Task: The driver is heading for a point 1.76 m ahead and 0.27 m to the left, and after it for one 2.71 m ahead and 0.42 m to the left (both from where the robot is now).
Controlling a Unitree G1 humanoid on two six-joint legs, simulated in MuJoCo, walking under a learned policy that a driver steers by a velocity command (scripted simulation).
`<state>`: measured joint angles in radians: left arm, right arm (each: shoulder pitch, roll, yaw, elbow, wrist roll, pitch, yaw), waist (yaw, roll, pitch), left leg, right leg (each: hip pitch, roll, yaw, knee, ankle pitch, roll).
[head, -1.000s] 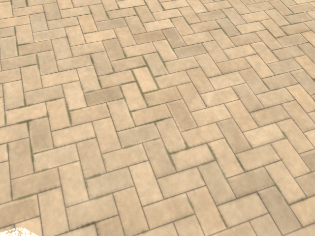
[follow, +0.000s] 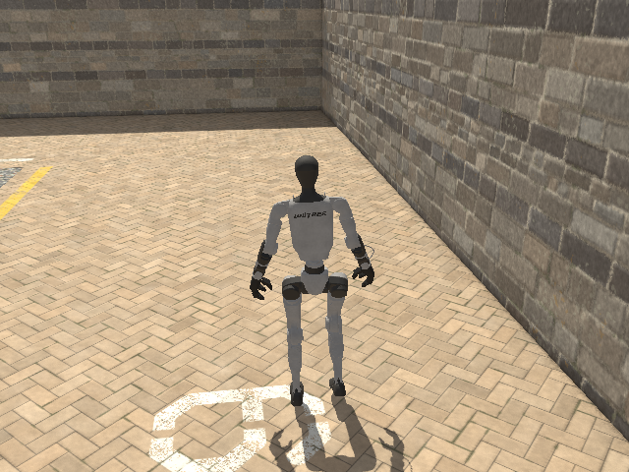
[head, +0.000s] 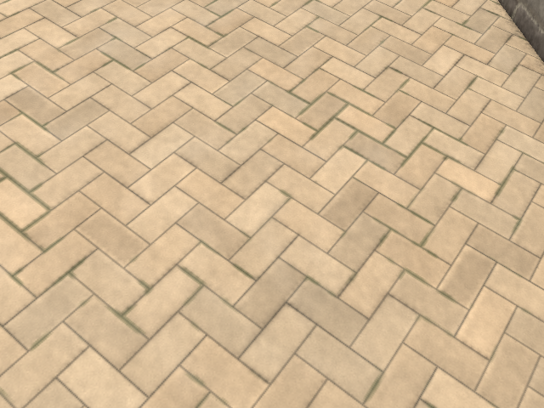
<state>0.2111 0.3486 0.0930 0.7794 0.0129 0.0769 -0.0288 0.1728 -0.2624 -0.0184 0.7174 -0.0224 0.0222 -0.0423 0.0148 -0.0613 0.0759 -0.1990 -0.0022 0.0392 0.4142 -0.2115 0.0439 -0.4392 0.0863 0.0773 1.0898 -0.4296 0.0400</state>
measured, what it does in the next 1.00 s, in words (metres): steps on the spot: right foot, then left foot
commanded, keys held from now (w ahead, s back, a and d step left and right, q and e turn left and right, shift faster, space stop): no key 0.62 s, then w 0.38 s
